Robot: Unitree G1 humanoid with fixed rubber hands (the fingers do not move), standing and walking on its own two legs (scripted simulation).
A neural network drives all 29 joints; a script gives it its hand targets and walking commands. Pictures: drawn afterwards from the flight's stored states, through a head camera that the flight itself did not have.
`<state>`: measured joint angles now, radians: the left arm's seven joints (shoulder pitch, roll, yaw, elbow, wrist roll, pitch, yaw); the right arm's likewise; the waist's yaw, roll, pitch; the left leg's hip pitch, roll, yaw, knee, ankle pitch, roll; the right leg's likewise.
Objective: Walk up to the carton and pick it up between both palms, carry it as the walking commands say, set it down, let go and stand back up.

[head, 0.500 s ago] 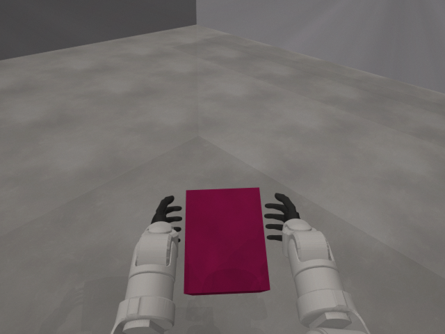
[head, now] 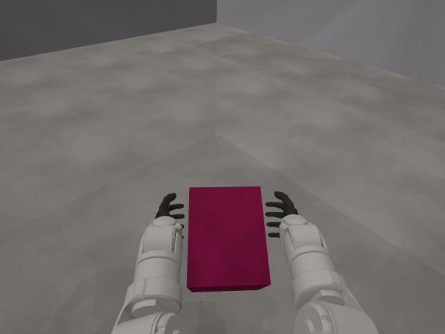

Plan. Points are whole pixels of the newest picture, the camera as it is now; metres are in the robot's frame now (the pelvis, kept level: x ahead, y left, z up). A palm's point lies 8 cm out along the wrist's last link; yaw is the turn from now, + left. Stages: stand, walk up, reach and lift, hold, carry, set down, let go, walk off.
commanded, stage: set down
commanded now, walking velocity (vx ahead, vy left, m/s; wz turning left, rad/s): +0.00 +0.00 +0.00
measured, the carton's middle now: (225, 240) +0.36 +0.04 -0.06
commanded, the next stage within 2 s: none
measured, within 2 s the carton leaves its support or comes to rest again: neither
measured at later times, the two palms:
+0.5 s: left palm (174, 247) +0.33 +0.15 -0.05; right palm (283, 243) +0.36 -0.10 -0.05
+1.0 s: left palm (176, 266) +0.34 +0.16 -0.15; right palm (270, 261) +0.37 -0.08 -0.15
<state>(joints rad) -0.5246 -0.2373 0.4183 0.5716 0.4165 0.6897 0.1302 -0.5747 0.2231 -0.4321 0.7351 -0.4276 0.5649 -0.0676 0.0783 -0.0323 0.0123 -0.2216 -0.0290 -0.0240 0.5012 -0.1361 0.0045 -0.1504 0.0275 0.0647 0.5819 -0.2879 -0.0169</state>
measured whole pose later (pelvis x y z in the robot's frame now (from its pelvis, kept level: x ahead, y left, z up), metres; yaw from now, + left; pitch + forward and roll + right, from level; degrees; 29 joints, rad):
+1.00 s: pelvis -0.02 -0.01 -0.08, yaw -1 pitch +24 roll +0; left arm -0.59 -0.20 0.41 0.60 0.30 0.15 0.18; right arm -0.65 0.20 -0.33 0.74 -0.25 0.09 -0.22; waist 0.10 -0.08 -0.02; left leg -1.18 0.00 -0.02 1.02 -0.26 -0.01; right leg -1.10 0.08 0.05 1.10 -0.41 -0.01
